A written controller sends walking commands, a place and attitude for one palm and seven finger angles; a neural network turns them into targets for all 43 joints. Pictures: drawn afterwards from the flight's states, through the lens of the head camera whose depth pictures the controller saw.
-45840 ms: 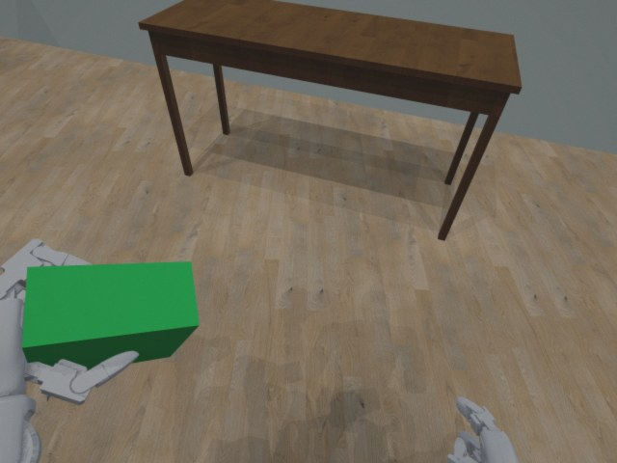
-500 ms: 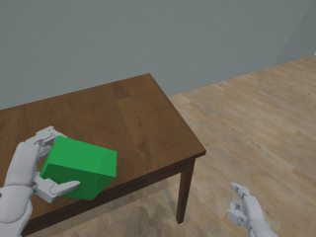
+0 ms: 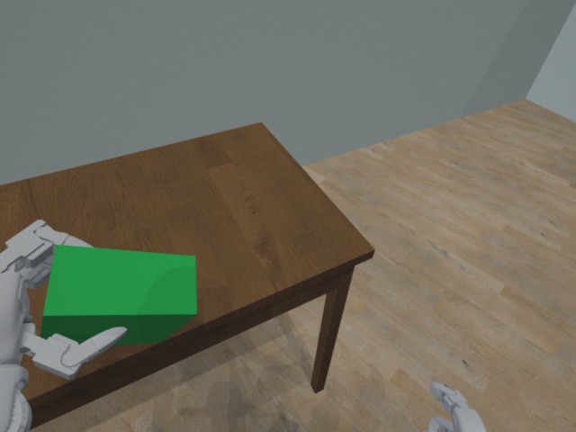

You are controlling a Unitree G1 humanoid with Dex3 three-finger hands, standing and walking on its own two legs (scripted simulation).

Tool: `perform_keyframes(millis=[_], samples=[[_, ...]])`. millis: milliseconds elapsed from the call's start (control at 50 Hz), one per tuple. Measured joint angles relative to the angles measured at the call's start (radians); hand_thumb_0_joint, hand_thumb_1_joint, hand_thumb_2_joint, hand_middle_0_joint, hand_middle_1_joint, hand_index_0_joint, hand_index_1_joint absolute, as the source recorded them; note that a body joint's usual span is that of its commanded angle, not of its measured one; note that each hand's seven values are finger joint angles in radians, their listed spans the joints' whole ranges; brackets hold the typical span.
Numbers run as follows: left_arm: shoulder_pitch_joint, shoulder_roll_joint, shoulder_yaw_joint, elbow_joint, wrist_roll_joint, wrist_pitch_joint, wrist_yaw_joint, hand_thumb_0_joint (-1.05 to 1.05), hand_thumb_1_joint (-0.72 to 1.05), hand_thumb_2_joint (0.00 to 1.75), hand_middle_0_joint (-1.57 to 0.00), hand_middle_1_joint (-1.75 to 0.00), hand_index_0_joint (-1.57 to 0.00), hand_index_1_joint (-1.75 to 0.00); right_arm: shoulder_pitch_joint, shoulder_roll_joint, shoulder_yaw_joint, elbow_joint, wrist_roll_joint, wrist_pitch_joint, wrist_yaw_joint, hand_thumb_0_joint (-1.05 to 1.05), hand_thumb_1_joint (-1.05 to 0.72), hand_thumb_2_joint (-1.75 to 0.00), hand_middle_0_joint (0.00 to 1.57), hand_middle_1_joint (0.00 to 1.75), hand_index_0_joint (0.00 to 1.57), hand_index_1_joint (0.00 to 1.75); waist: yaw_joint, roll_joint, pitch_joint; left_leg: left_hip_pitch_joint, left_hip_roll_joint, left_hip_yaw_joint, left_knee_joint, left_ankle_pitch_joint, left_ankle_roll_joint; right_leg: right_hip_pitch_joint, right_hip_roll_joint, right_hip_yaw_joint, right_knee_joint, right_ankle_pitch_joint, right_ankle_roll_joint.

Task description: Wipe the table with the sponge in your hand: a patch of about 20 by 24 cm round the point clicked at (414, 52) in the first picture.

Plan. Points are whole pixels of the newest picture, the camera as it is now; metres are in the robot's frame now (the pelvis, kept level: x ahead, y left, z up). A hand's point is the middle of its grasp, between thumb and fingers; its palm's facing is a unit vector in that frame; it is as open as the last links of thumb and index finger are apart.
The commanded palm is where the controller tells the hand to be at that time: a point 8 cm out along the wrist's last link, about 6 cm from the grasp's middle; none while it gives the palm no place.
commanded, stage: step back with the hand held close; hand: left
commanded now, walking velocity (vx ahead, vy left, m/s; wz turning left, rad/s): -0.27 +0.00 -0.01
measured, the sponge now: (139, 302) +0.23 +0.19 +0.13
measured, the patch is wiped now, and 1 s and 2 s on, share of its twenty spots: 1.00 1.00 1.00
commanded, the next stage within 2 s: stop stepping back and stand still in 0.84 s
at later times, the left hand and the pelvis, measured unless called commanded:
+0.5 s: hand (62, 351) +0.15 +0.21 +0.18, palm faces +0.28 -0.91 -0.31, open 10.5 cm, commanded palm +0.09 +0.28 +0.21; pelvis -0.07 +0.00 +0.00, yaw -1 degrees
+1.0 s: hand out of the picture -0.02 +0.24 +0.21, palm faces +0.27 -0.92 -0.28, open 10.5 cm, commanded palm -0.05 +0.30 +0.21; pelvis -0.23 +0.03 +0.01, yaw -4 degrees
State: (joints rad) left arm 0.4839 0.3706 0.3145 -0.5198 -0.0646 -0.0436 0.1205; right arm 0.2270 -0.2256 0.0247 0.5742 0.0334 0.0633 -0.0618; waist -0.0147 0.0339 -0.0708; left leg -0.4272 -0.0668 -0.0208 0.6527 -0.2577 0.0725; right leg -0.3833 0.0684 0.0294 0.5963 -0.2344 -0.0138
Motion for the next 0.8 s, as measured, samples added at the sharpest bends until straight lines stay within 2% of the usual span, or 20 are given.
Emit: perform_keyframes(millis=[60, 160, 220, 280, 340, 360, 400, 440, 520, 580, 600, 640, 700, 740, 800], samples=[[-0.018, 0.003, -0.007, -0.029, 0.008, -0.021, 0.004, 0.00, -0.54, 1.06, -0.68, -1.31, -0.72, -1.30, -0.017, 0.002, 0.002, -0.006, -0.007, -0.015, 0.000, 0.01, -0.90, -0.90, 0.20, 0.30, 0.21, 0.30, -0.004, -0.013, 0.010, -0.027, 0.010, 0.006, 0.019, -0.002, -0.001, -0.016, -0.005, -0.019, 0.004, 0.011, 0.002], [-0.008, 0.040, 0.049, -0.078, 0.017, -0.065, 0.011, 0.00, -0.55, 1.06, -0.68, -1.31, -0.72, -1.30, -0.034, -0.002, -0.006, -0.030, -0.010, -0.035, 0.001, 0.01, -0.90, -0.90, 0.20, 0.30, 0.21, 0.30, -0.001, -0.025, 0.030, -0.053, 0.020, 0.024, 0.030, 0.041, 0.010, -0.044, -0.012, -0.028, 0.032, 0.016, 0.010], [-0.005, 0.038, 0.078, -0.065, 0.025, -0.080, 0.008, 0.00, -0.55, 1.06, -0.68, -1.31, -0.72, -1.30, -0.027, -0.005, -0.016, -0.037, -0.013, -0.050, 0.001, 0.01, -0.90, -0.90, 0.20, 0.30, 0.21, 0.30, 0.010, -0.016, 0.026, -0.051, 0.018, 0.032, 0.032, 0.042, 0.016, -0.043, -0.008, -0.005, 0.116, -0.046, 0.022], [-0.020, 0.013, 0.079, -0.029, 0.028, -0.079, 0.003, 0.00, -0.55, 1.06, -0.68, -1.31, -0.72, -1.30, -0.012, -0.004, -0.021, -0.029, -0.013, -0.063, 0.003, 0.01, -0.90, -0.90, 0.20, 0.30, 0.21, 0.30, 0.029, 0.003, -0.004, -0.059, 0.024, 0.035, 0.017, 0.056, 0.016, 0.021, -0.002, 0.011, 0.170, -0.102, 0.029], [-0.049, -0.013, 0.077, 0.003, 0.021, -0.083, 0.002, 0.00, -0.55, 1.06, -0.68, -1.31, -0.72, -1.30, -0.027, 0.008, -0.012, -0.014, -0.014, -0.076, 0.007, 0.01, -0.90, -0.90, 0.20, 0.30, 0.21, 0.30, 0.054, -0.002, -0.012, -0.086, 0.037, 0.056, -0.001, 0.079, 0.008, 0.094, -0.005, 0.029, 0.060, -0.173, 0.019], [-0.067, -0.028, 0.065, 0.017, 0.019, -0.085, 0.000, 0.00, -0.55, 1.06, -0.68, -1.31, -0.72, -1.30, -0.039, 0.009, -0.010, -0.007, -0.013, -0.081, 0.009, 0.01, -0.90, -0.90, 0.20, 0.30, 0.21, 0.30, 0.057, 0.011, 0.001, -0.095, 0.051, 0.052, -0.003, 0.089, 0.003, 0.096, 0.007, 0.026, 0.031, -0.167, 0.013], [-0.096, -0.046, 0.027, 0.029, 0.014, -0.081, -0.002, 0.00, -0.55, 1.06, -0.68, -1.31, -0.72, -1.30, -0.060, 0.014, -0.007, 0.008, -0.008, -0.079, 0.010, 0.01, -0.90, -0.90, 0.20, 0.30, 0.21, 0.30, 0.053, 0.026, 0.033, -0.094, 0.070, 0.039, -0.023, 0.114, -0.013, 0.097, 0.028, 0.017, 0.002, -0.116, 0.004], [-0.104, -0.043, -0.012, 0.010, 0.010, -0.083, -0.006, -0.01, -0.55, 1.06, -0.68, -1.31, -0.72, -1.30, -0.068, 0.028, -0.006, 0.015, 0.002, -0.070, 0.012, 0.01, -0.90, -0.90, 0.20, 0.30, 0.21, 0.30, 0.043, 0.006, 0.055, -0.088, 0.071, 0.029, -0.013, 0.123, -0.039, 0.093, 0.028, 0.019, 0.001, -0.092, 0.003], [-0.034, 0.004, -0.032, -0.082, 0.004, -0.112, -0.019, -0.01, -0.55, 1.06, -0.68, -1.31, -0.72, -1.30, -0.054, 0.044, -0.007, 0.002, 0.001, -0.055, 0.012, 0.01, -0.90, -0.90, 0.20, 0.30, 0.21, 0.30, -0.009, -0.040, 0.043, -0.057, 0.066, 0.001, 0.028, 0.041, -0.065, 0.068, 0.017, 0.025, 0.012, -0.086, 0.009], [0.003, 0.059, 0.010, -0.129, 0.001, -0.133, -0.020, 0.00, -0.55, 1.06, -0.68, -1.31, -0.72, -1.30, -0.054, 0.037, -0.020, -0.010, -0.004, -0.047, 0.007, 0.01, -0.90, -0.90, 0.20, 0.30, 0.21, 0.30, -0.036, -0.056, 0.048, -0.071, 0.055, 0.005, 0.004, 0.067, -0.017, 0.040, 0.007, 0.028, 0.015, -0.067, 0.023], [0.014, 0.080, 0.037, -0.132, -0.002, -0.136, -0.018, 0.00, -0.55, 1.06, -0.69, -1.31, -0.72, -1.30, -0.058, 0.037, -0.025, -0.012, -0.005, -0.045, 0.007, 0.01, -0.90, -0.90, 0.20, 0.30, 0.21, 0.30, -0.035, -0.065, 0.052, -0.074, 0.053, 0.016, -0.008, 0.082, -0.011, 0.025, 0.000, 0.030, 0.026, -0.061, 0.024], [0.032, 0.110, 0.085, -0.121, -0.005, -0.131, -0.015, 0.00, -0.55, 1.06, -0.69, -1.31, -0.72, -1.30, -0.062, 0.039, -0.032, -0.012, -0.017, -0.056, 0.011, 0.01, -0.90, -0.90, 0.20, 0.30, 0.21, 0.30, -0.024, -0.075, 0.057, -0.073, 0.057, 0.041, -0.043, 0.113, -0.008, -0.020, 0.001, 0.040, 0.135, -0.165, 0.025], [0.034, 0.102, 0.109, -0.085, -0.007, -0.109, -0.008, -0.01, -0.55, 1.06, -0.69, -1.31, -0.72, -1.30, -0.046, 0.034, -0.037, -0.004, -0.029, -0.094, 0.016, 0.01, -0.90, -0.90, 0.20, 0.30, 0.20, 0.30, -0.007, -0.045, 0.048, -0.069, 0.079, 0.044, -0.109, 0.173, -0.005, -0.044, 0.019, 0.030, 0.302, -0.246, 0.028], [0.030, 0.071, 0.100, -0.075, -0.008, -0.093, 0.003, -0.01, -0.55, 1.06, -0.68, -1.31, -0.72, -1.30, -0.032, 0.032, -0.034, 0.006, -0.025, -0.115, 0.021, 0.01, -0.90, -0.90, 0.20, 0.30, 0.20, 0.30, 0.012, -0.028, 0.035, -0.060, 0.093, 0.051, -0.162, 0.218, -0.005, -0.019, 0.014, 0.016, 0.311, -0.251, 0.028], [0.020, 0.024, 0.064, -0.075, -0.007, -0.076, 0.013, -0.01, -0.55, 1.06, -0.68, -1.31, -0.72, -1.30, -0.012, 0.037, -0.021, 0.017, -0.022, -0.135, 0.020, 0.01, -0.90, -0.90, 0.20, 0.30, 0.20, 0.30, 0.029, -0.015, 0.010, -0.060, 0.103, 0.058, -0.227, 0.280, -0.011, 0.055, 0.002, -0.005, 0.225, -0.253, 0.019]])
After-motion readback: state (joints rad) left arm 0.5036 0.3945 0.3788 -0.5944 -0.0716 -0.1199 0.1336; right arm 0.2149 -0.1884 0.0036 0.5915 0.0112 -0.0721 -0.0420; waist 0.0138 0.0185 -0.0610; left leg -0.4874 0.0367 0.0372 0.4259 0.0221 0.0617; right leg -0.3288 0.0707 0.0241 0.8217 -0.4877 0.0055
